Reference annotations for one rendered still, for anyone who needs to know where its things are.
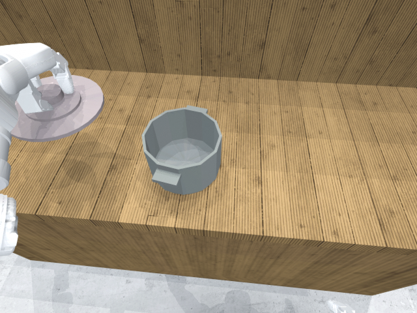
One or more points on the robot left forearm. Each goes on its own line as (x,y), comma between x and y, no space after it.
(13,78)

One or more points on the table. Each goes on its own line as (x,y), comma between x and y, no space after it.
(316,101)

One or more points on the left robot hand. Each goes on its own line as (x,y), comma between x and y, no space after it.
(36,59)

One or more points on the knob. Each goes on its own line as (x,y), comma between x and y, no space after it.
(51,93)

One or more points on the robot left upper arm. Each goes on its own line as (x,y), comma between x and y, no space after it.
(8,225)

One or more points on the pot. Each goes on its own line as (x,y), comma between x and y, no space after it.
(183,149)

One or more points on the right robot hand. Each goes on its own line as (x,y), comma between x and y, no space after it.
(337,307)

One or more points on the lid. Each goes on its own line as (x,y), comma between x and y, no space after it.
(71,115)

